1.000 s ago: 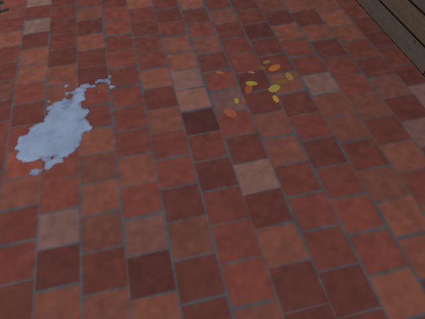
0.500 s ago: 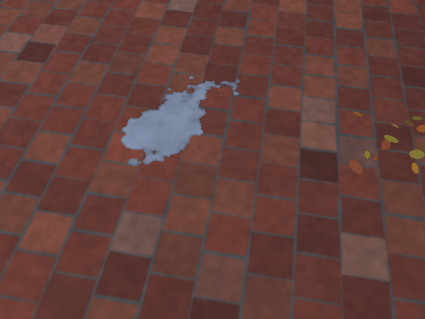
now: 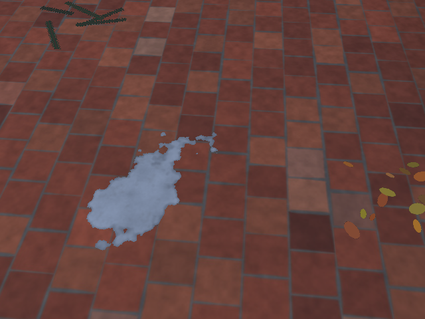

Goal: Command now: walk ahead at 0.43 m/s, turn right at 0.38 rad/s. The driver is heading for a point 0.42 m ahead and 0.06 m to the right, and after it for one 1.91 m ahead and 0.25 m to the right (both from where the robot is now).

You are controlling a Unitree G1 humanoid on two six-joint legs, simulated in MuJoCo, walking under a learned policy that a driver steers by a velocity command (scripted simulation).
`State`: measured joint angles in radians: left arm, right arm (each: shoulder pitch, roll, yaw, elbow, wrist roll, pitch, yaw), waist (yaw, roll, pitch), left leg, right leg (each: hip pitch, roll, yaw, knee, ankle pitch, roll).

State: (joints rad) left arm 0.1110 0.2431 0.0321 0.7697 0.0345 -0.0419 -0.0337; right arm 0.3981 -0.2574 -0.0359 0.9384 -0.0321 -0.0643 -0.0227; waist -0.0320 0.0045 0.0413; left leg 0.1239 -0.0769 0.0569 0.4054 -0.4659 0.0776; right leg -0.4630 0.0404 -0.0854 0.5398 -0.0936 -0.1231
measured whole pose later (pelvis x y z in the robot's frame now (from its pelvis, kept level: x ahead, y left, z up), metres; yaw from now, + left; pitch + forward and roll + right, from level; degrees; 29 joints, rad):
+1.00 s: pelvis +0.18 +0.01 +0.02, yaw -12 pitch +0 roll +0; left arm 0.16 0.29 0.03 0.83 0.01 0.03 0.05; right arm 0.25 -0.30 -0.05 0.84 0.00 0.06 0.00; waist -0.03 0.02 0.06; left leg -0.32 -0.11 -0.17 0.48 -0.16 0.02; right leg -0.17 0.07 0.06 0.43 -0.28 -0.03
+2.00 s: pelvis +0.14 +0.03 +0.01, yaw -10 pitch -1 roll +1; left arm 0.19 0.26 0.05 0.83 0.01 0.05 -0.02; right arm 0.17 -0.31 -0.05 0.86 -0.02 0.05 -0.03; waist 0.00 0.04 0.08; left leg -0.26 0.05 0.18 0.65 -0.39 0.02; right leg -0.22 0.03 -0.04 0.57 -0.32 -0.06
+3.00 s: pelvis +0.13 +0.00 +0.03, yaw -3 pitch +0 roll +1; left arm 0.21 0.27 0.02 0.81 0.03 0.02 0.05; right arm 0.17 -0.34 -0.09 0.85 -0.02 0.07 0.01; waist -0.01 0.05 0.06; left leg -0.46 -0.09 -0.09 1.01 -0.42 -0.01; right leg -0.18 0.02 -0.02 0.40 -0.23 -0.05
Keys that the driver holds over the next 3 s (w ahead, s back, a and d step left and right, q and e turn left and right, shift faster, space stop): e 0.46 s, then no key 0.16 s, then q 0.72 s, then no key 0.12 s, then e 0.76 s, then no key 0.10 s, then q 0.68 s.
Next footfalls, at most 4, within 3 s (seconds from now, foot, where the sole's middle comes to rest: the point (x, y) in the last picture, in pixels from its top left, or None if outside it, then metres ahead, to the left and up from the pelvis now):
0.58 left None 0.30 0.08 -0.76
0.98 right None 0.18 -0.09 -0.76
1.42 left None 0.19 0.13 -0.76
1.98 right None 0.15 -0.06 -0.76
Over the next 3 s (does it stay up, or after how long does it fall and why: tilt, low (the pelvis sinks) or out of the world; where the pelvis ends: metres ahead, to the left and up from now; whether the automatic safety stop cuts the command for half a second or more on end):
stays up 0.13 0.00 0.03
